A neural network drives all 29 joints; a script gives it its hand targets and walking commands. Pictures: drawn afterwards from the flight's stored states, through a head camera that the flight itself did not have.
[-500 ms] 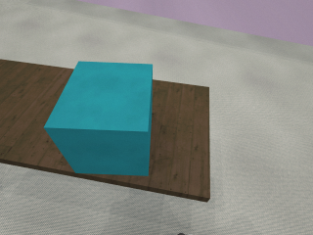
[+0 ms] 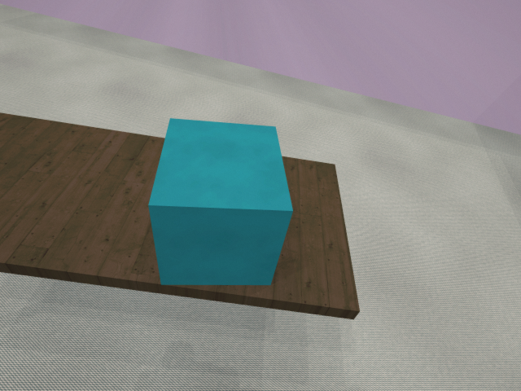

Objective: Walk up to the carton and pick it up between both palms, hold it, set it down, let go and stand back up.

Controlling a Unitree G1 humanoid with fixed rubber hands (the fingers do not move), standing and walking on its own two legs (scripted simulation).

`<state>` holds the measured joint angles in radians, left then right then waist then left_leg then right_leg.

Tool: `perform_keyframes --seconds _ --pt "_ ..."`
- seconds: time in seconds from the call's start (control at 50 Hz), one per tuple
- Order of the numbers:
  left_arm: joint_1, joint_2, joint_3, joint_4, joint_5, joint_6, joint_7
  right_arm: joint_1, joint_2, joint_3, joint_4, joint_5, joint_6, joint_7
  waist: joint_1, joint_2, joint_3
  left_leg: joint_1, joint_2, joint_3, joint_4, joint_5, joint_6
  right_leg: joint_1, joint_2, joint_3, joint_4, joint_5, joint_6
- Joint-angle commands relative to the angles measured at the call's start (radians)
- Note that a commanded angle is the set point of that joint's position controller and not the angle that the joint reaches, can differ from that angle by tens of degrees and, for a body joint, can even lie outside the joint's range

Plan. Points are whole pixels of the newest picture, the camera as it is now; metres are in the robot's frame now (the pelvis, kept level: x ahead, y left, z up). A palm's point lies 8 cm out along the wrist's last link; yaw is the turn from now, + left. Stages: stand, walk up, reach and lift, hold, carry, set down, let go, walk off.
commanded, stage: walk up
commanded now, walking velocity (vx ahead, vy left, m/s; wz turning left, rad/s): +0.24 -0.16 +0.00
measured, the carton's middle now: (220, 202) +0.53 +0.05 -0.03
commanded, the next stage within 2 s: none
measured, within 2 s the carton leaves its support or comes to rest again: neither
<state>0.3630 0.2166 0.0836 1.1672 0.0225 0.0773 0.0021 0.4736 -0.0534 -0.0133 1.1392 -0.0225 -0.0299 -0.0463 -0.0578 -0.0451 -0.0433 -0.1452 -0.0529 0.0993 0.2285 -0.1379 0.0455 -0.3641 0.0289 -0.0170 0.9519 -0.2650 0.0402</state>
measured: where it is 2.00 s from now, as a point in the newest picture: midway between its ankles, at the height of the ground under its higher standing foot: outside the picture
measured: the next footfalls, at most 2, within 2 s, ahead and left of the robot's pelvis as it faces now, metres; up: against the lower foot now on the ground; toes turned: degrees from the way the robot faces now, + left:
right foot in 0.26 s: +0.04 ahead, -0.10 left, -0.01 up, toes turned -13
left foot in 0.36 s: -0.04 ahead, +0.18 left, +0.00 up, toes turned -2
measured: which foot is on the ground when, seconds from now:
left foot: down 0.00-0.20, up 0.22-0.34, down 0.36-0.66, up 0.68-1.00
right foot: up 0.00-0.24, down 0.26-0.36, up 0.38-0.62, down 0.64-1.00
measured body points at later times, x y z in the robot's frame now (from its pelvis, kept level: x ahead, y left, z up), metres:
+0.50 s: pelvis +0.01 +0.02 -0.07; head -0.06 +0.08 +0.38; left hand +0.12 +0.25 -0.22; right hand -0.13 -0.18 -0.21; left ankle -0.08 +0.18 -0.75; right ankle +0.01 -0.10 -0.70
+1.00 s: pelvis +0.12 -0.04 -0.01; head +0.17 -0.05 +0.43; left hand +0.00 +0.14 -0.15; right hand +0.22 -0.29 -0.16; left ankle +0.17 +0.09 -0.72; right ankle +0.09 -0.14 -0.76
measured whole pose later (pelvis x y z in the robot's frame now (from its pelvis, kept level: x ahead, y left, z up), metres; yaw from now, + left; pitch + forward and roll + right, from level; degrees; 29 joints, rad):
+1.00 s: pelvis +0.12 -0.04 -0.01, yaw +0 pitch -1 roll +0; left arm 0.50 0.06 0.00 1.12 0.02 -0.07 0.02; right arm 0.11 -0.22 -0.07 0.97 0.00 0.00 -0.01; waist 0.04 0.03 0.13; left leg -0.44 0.03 0.02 0.80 -0.25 -0.01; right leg -0.11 -0.02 -0.14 0.39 -0.26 -0.02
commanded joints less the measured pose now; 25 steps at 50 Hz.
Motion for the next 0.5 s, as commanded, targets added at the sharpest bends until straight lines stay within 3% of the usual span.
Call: perform_keyframes --seconds 0.0,0.04,0.06,0.08,0.12,0.14,0.16,0.18,0.2,0.22,0.24,0.26,0.28,0.3,0.32,0.34,0.36,0.38,0.4,0.42,0.44,0.46,0.48 --pt "0.064 0.026 0.004 -0.022 0.004 -0.04 -0.019 0.124 -0.171 -0.044 0.017 0.006 -0.002 -0.017 0.028 0.162 0.138 0.184 0.3 -0.307 -0.148 -0.235 -0.267 -0.252 -0.024 0.011 0.027 0.023 -0.017" --pt "0.203 0.022 0.019 -0.002 0.0 -0.047 -0.015 0.063 -0.156 -0.049 0.012 0.011 0.006 -0.003 0.094 0.276 0.162 0.059 0.224 -0.189 -0.191 -0.005 -0.422 -0.1 0.018 -0.098 0.004 -0.04 -0.016" --pt "0.257 0.016 0.023 0.0 -0.007 -0.046 -0.01 0.019 -0.189 -0.057 -0.003 0.004 0.012 -0.002 0.129 0.324 0.165 0.034 0.19 -0.138 -0.189 0.069 -0.444 -0.031 0.028 -0.131 -0.026 -0.061 -0.015" --pt "0.316 0.018 0.033 0.008 -0.007 -0.047 -0.004 -0.033 -0.195 -0.072 -0.027 0.005 0.024 -0.001 0.157 0.367 0.189 -0.061 0.172 -0.089 -0.22 0.12 -0.498 0.077 0.039 -0.189 -0.077 -0.116 -0.013" --pt "0.399 0.039 0.047 0.004 -0.006 -0.049 0.011 -0.144 -0.213 -0.086 -0.067 -0.01 0.045 -0.005 0.216 0.378 0.235 -0.185 0.132 -0.025 -0.195 0.214 -0.513 0.264 0.041 -0.259 -0.262 -0.227 -0.032" --pt "0.493 0.058 0.064 0.006 -0.008 -0.056 0.023 -0.205 -0.212 -0.097 -0.095 -0.007 0.055 -0.006 0.27 0.382 0.263 -0.277 0.09 0.027 -0.06 0.307 -0.544 0.367 0.022 -0.301 -0.401 -0.287 -0.088" --pt "0.544 0.056 0.072 0.019 -0.02 -0.063 0.036 -0.26 -0.222 -0.099 -0.121 0.001 0.063 -0.008 0.314 0.28 0.268 -0.366 0.011 0.087 0.2 0.251 -0.519 0.47 0.016 -0.343 -0.561 -0.209 -0.156" --pt "0.433 0.051 0.073 0.005 -0.042 -0.073 0.052 -0.201 -0.202 -0.095 -0.088 0.014 0.071 -0.003 0.274 -0.233 0.244 -0.332 -0.063 0.07 0.828 -0.241 -0.361 0.37 -0.096 -0.225 -0.673 0.074 -0.218" --pt "0.101 0.022 0.052 -0.105 -0.043 -0.089 0.062 -0.028 -0.183 -0.081 -0.067 0.016 0.082 0.008 0.089 -0.561 0.185 -0.291 0.09 -0.168 1.344 -0.615 -0.121 0.064 -0.295 0.027 -0.547 0.181 -0.227" --pt "-0.247 -0.002 0.025 -0.215 -0.002 -0.08 0.053 0.224 -0.172 -0.099 -0.007 -0.008 0.093 0.012 -0.139 -0.418 0.188 -0.037 0.202 -0.321 1.349 -0.544 0.041 -0.392 -0.365 0.05 -0.511 0.008 -0.181" --pt "-0.356 0.066 0.032 -0.305 0.017 -0.064 0.039 0.411 -0.192 -0.116 0.035 -0.015 0.093 0.01 -0.234 -0.432 0.097 0.225 0.241 -0.353 1.282 -0.616 0.12 -0.652 -0.354 0.056 -0.463 -0.22 -0.152" --pt "-0.404 0.149 0.033 -0.391 0.025 -0.059 0.031 0.469 -0.21 -0.119 0.038 -0.003 0.081 0.011 -0.278 -0.222 -0.029 0.375 0.231 -0.302 1.104 -0.62 0.146 -0.727 -0.322 0.008 -0.506 -0.395 -0.113" --pt "-0.566 0.197 0.052 -0.414 0.042 -0.075 0.033 0.522 -0.178 -0.106 0.034 0.001 0.071 0.006 -0.37 -0.199 0.007 0.506 0.161 -0.168 0.872 -0.546 0.098 -0.89 -0.308 0.037 -0.613 -0.484 -0.079" --pt "-0.591 0.17 0.047 -0.381 0.04 -0.082 0.035 0.519 -0.185 -0.085 0.037 -0.004 0.053 -0.005 -0.362 -0.026 0.056 0.432 0.218 -0.154 0.582 -0.412 0.054 -0.811 -0.26 -0.007 -0.408 -0.556 -0.073" --pt "-0.434 0.053 0.023 -0.334 0.033 -0.076 0.024 0.43 -0.163 -0.074 0.033 -0.032 0.035 -0.012 -0.261 0.332 0.111 0.271 0.199 -0.153 0.336 -0.371 -0.003 -0.632 -0.138 -0.085 -0.041 -0.588 -0.093" --pt "-0.209 -0.021 -0.005 -0.282 0.022 -0.068 0.019 0.258 -0.148 -0.057 -0.001 -0.054 0.018 -0.01 -0.115 0.609 0.158 0.114 0.218 -0.32 0.188 -0.4 -0.046 -0.561 -0.013 -0.109 0.305 -0.501 -0.108" --pt "-0.037 -0.057 -0.021 -0.249 0.029 -0.067 0.022 0.087 -0.206 -0.061 -0.066 -0.051 0.015 -0.002 0.017 0.77 0.176 0.019 0.372 -0.674 0.086 -0.312 0.013 -0.594 -0.008 -0.026 0.467 -0.399 -0.081" --pt "0.025 -0.026 -0.009 -0.259 0.032 -0.067 0.016 -0.009 -0.26 -0.062 -0.116 -0.029 0.013 0.009 0.082 0.686 0.249 -0.151 0.477 -0.825 -0.033 -0.327 0.08 -0.541 -0.059 0.055 0.436 -0.355 -0.067" --pt "-0.076 0.027 -0.007 -0.321 0.028 -0.07 -0.005 -0.126 -0.306 -0.069 -0.149 0.002 0.003 0.013 0.097 0.707 0.346 -0.411 0.583 -1.068 -0.188 -0.542 0.161 -0.425 -0.152 0.108 0.418 -0.339 -0.066" --pt "-0.159 0.066 -0.016 -0.343 0.008 -0.078 -0.017 -0.238 -0.294 -0.056 -0.188 0.007 -0.014 0.018 0.122 0.539 0.48 -0.602 0.522 -0.925 -0.156 -0.487 0.156 -0.29 -0.193 0.104 0.38 -0.247 -0.038" --pt "-0.156 0.066 -0.02 -0.324 -0.016 -0.084 -0.018 -0.265 -0.293 -0.046 -0.193 -0.007 -0.027 0.017 0.134 0.464 0.52 -0.579 0.444 -0.704 -0.069 -0.394 0.104 -0.256 -0.163 0.039 0.274 -0.229 -0.014" --pt "-0.088 0.039 -0.02 -0.268 -0.043 -0.08 -0.017 -0.295 -0.289 -0.044 -0.19 -0.014 -0.024 0.014 0.166 0.416 0.529 -0.502 0.344 -0.465 0.041 -0.286 0.038 -0.269 -0.113 -0.032 0.174 -0.249 -0.005" --pt "-0.041 0.023 -0.021 -0.247 -0.047 -0.072 -0.01 -0.305 -0.295 -0.051 -0.206 -0.024 -0.022 0.013 0.189 0.38 0.515 -0.421 0.294 -0.363 0.122 -0.214 0.012 -0.271 -0.09 -0.059 0.082 -0.259 0.005"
